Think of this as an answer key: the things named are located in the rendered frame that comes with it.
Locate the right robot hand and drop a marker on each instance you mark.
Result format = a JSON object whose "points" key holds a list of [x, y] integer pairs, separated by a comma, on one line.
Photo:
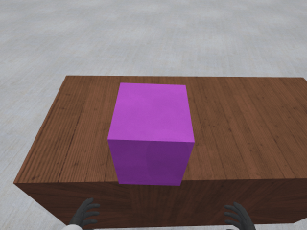
{"points": [[245, 222]]}

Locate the left robot hand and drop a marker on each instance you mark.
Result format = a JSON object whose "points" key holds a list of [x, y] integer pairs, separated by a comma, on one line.
{"points": [[81, 214]]}

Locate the carton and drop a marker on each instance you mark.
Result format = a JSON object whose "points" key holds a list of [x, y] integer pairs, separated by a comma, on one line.
{"points": [[151, 135]]}

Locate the pedestal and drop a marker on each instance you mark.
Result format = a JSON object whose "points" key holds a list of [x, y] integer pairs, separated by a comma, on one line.
{"points": [[250, 147]]}

